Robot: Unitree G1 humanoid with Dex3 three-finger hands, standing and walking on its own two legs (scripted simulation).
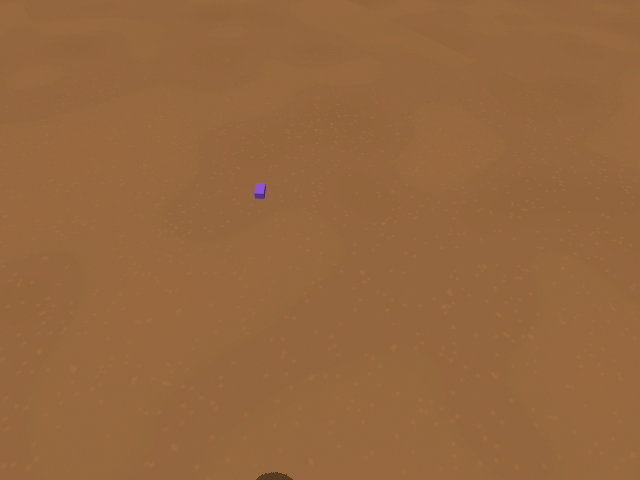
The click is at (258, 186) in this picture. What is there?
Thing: small brick
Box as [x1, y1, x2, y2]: [254, 183, 265, 198]
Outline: 256,183 254,192 255,198 264,198 265,183
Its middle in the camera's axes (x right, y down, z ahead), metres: -0.28 -0.21 +1.83
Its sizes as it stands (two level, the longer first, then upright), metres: 0.076 0.045 0.032
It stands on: the floor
